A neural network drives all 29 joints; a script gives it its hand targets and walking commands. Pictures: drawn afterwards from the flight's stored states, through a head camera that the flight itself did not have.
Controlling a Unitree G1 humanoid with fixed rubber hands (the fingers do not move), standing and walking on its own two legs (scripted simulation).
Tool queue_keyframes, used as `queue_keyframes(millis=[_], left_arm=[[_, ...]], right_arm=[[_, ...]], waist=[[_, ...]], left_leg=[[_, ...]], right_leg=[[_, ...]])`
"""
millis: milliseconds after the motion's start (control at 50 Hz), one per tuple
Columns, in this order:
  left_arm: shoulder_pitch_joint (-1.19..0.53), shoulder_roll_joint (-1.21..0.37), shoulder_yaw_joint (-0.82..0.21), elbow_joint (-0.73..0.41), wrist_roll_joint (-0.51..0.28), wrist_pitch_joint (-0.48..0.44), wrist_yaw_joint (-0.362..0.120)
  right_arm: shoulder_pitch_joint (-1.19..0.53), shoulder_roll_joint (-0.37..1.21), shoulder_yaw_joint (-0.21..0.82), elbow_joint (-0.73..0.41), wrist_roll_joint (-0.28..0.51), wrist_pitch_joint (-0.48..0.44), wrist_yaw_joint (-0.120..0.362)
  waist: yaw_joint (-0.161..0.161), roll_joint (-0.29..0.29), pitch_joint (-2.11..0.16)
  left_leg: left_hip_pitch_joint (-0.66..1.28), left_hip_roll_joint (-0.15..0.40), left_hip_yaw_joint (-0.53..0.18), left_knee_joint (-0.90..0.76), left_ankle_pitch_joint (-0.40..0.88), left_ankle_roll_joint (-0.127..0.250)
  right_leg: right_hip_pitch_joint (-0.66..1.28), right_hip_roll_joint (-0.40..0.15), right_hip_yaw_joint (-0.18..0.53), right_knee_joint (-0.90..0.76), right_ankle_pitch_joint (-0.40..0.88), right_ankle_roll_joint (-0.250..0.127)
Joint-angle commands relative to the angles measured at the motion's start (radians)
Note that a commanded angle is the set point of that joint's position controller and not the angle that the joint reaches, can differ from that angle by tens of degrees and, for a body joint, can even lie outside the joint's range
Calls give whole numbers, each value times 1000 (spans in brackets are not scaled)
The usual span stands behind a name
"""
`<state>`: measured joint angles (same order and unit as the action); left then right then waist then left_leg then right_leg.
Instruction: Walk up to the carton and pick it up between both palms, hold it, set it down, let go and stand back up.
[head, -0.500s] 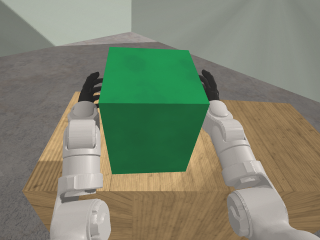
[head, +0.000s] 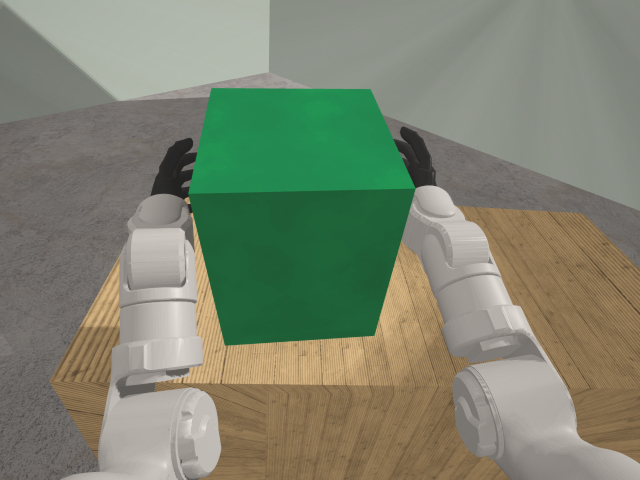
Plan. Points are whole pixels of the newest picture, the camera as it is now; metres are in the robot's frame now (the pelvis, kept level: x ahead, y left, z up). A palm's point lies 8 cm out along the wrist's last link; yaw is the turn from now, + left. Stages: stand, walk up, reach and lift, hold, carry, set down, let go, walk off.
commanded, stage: hold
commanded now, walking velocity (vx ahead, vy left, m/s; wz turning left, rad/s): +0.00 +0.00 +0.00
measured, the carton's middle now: (297, 218) +0.39 +0.01 +0.19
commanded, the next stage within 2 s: none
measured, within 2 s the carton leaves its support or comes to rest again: neither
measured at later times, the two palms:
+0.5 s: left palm (171, 205) +0.37 +0.16 +0.22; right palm (418, 190) +0.37 -0.13 +0.25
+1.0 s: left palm (172, 204) +0.37 +0.15 +0.22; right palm (419, 190) +0.37 -0.14 +0.25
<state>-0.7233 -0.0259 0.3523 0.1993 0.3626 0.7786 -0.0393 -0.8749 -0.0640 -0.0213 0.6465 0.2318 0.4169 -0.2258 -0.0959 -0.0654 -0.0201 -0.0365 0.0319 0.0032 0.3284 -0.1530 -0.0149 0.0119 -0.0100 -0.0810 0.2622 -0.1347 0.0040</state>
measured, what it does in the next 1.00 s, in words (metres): stands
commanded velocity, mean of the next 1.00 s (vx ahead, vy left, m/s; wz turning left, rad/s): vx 0.00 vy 0.00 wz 0.00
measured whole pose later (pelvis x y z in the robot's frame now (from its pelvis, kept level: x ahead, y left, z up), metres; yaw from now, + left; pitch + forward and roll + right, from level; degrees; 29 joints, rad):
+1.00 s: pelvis +0.00 +0.00 +0.00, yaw +0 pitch -8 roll -1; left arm -0.71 -0.03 0.36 0.18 0.36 0.79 -0.05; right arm -0.87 -0.07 0.00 0.62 0.26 0.43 -0.24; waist -0.10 -0.06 -0.02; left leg -0.03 0.04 0.00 0.33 -0.16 -0.02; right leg 0.02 -0.01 -0.08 0.26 -0.14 0.00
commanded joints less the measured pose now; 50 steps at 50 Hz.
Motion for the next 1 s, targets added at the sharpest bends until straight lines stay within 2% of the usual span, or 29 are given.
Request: queue_keyframes(millis=[0, 140, 380, 980], left_arm=[[-712, -535, -464, -97, -182, -73, -142], [-693, -529, -467, -124, -183, -68, -142], [-690, -530, -486, -158, -185, -55, -147], [-713, -525, -463, -118, -180, -62, -150]], right_arm=[[-684, 627, 299, -278, 98, -59, 89], [-664, 625, 327, -297, 121, -50, 81], [-649, 625, 337, -325, 133, -35, 72], [-669, 629, 313, -286, 114, -41, 79]], waist=[[-14, 95, -344], [-11, 91, -337], [-18, 99, -325], [-13, 92, -321]], left_leg=[[77, -86, 30, -21, 183, -17], [93, -88, 27, -10, 233, -23], [95, -88, 27, -8, 238, -29], [79, -87, 31, -23, 186, -18]], right_leg=[[92, 77, 3, -8, 126, 50], [101, 82, 1, -5, 168, 53], [104, 81, 2, -4, 183, 54], [92, 76, 2, -9, 137, 53]])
